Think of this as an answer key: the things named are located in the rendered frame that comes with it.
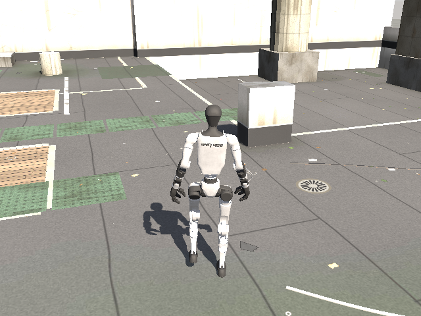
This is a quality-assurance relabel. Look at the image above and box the robot torso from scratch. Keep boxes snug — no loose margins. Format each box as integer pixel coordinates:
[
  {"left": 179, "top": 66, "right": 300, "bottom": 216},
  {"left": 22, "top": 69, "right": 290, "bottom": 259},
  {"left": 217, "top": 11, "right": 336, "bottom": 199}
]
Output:
[{"left": 197, "top": 130, "right": 228, "bottom": 198}]

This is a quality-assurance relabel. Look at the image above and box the left robot hand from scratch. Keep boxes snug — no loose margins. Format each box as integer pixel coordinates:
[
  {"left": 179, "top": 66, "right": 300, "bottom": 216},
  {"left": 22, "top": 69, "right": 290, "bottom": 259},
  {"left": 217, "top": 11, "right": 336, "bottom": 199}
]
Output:
[{"left": 170, "top": 187, "right": 186, "bottom": 204}]

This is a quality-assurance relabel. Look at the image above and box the robot right forearm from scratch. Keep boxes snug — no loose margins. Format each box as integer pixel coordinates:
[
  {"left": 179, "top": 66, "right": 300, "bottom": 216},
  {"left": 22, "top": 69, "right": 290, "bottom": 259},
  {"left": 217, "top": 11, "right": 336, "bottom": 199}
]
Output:
[{"left": 236, "top": 161, "right": 249, "bottom": 188}]

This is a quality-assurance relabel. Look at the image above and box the left robot upper arm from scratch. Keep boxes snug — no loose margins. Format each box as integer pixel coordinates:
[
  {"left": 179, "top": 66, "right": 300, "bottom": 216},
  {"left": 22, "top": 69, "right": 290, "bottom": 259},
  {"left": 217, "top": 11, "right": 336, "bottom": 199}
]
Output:
[{"left": 180, "top": 132, "right": 199, "bottom": 169}]

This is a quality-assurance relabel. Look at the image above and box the robot left shin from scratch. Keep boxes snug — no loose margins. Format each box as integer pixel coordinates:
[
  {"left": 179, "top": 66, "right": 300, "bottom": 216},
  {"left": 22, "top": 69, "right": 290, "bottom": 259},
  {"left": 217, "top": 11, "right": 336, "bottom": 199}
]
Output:
[{"left": 189, "top": 210, "right": 198, "bottom": 255}]

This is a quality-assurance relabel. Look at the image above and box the robot left forearm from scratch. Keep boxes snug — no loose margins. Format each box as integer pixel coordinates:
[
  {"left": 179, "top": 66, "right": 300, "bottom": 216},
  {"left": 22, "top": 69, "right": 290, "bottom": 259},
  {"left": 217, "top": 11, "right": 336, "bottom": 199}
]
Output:
[{"left": 172, "top": 160, "right": 186, "bottom": 189}]

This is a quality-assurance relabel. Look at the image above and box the right robot upper arm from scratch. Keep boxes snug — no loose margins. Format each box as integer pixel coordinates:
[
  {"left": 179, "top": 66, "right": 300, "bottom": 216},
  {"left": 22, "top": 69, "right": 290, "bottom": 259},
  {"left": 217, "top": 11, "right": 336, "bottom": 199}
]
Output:
[{"left": 226, "top": 134, "right": 243, "bottom": 171}]

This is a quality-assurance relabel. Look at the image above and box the right robot hand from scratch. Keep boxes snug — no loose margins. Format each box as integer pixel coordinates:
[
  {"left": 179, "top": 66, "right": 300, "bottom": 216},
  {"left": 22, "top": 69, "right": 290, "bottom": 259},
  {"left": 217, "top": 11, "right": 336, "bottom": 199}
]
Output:
[{"left": 234, "top": 186, "right": 250, "bottom": 201}]

